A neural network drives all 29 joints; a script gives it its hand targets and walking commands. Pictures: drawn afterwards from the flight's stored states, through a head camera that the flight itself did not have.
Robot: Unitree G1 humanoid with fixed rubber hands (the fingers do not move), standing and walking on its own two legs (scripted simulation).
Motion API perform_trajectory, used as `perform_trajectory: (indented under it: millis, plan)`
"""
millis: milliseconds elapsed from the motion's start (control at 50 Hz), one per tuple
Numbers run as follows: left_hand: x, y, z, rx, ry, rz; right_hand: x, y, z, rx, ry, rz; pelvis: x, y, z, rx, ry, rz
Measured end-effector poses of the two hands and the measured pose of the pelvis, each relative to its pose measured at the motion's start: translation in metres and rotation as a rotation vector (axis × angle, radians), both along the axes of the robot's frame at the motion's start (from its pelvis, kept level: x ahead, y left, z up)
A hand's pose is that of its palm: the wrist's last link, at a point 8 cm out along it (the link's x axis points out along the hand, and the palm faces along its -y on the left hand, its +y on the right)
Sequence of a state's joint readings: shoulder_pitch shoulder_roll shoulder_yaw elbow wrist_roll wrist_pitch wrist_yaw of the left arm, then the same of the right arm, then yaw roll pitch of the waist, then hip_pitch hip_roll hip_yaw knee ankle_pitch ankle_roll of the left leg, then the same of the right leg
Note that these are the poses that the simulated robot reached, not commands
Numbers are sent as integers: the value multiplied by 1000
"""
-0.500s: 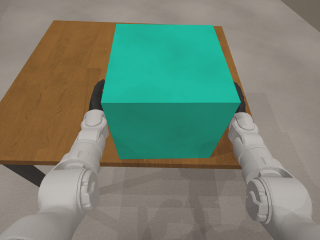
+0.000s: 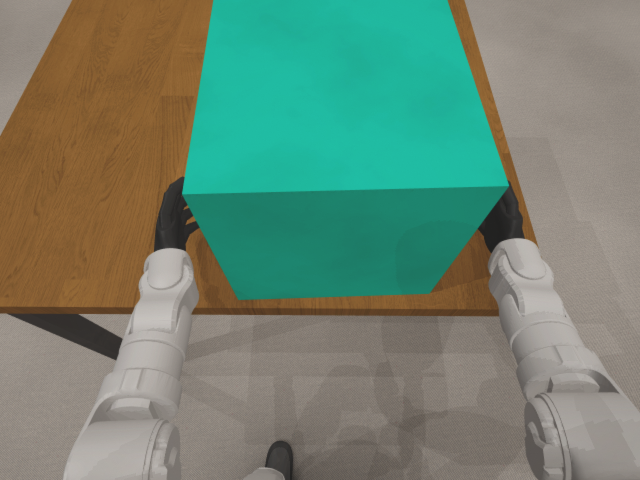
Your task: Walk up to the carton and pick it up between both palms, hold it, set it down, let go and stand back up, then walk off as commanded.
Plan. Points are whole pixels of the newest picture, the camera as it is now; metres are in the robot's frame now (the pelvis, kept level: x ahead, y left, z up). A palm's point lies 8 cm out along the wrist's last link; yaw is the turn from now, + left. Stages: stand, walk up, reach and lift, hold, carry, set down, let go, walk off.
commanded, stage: set down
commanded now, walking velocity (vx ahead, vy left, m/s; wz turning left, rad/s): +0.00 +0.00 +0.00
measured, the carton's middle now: (332, 157) +0.50 +0.02 +0.06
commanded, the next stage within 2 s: none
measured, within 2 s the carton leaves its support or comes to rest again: neither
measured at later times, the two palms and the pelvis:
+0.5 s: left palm (133, 305) +0.30 +0.24 +0.02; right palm (534, 285) +0.33 -0.21 +0.05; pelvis -0.04 +0.01 +0.00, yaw -1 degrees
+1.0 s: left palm (129, 335) +0.26 +0.23 +0.03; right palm (534, 344) +0.27 -0.20 +0.04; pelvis -0.06 +0.02 +0.00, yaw -1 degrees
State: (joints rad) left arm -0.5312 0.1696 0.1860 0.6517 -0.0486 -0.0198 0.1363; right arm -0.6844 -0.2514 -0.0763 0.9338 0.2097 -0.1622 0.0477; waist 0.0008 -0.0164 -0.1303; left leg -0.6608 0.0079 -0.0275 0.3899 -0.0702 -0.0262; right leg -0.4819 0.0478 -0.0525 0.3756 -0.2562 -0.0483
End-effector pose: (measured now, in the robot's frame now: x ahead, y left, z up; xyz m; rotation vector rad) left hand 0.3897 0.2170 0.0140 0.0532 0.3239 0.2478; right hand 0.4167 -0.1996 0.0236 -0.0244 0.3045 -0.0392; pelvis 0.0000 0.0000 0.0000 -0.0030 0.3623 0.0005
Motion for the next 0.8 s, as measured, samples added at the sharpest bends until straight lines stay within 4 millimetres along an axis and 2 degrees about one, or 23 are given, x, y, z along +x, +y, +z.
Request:
perform_trajectory:
  millis: [60, 140, 240, 400, 500, 580, 700, 800]
  plan:
    - [-10, 1, -3, -1, 12, -2, -11, -11, 0, -11, -18, -9, -2, -1, 0, 2, 6, 0]
    - [-21, 2, 2, 1, -2, -14, -22, -22, 10, -17, -66, -17, -6, -1, 0, 0, 11, -2]
    - [-33, 3, 7, 0, -22, -38, -34, -28, 21, -22, -96, -4, -15, 1, 0, -6, 3, -4]
    - [-62, 14, 7, -23, -39, -38, -60, -15, 30, -25, -105, 47, -31, 7, 0, -14, -20, -5]
    - [-87, 25, 6, -29, -52, -13, -83, -9, 27, -37, -70, 68, -42, 13, 0, -22, -36, -5]
    - [-103, 27, 9, -26, -69, -7, -104, -4, 24, -40, -40, 92, -51, 18, 0, -29, -48, -6]
    - [-113, 17, 11, -38, -73, -33, -130, -1, 15, -43, 16, 111, -61, 23, -1, -36, -62, -6]
    - [-116, 14, 16, -39, -75, -38, -141, 2, 15, -44, 20, 120, -64, 25, -1, -39, -68, -6]
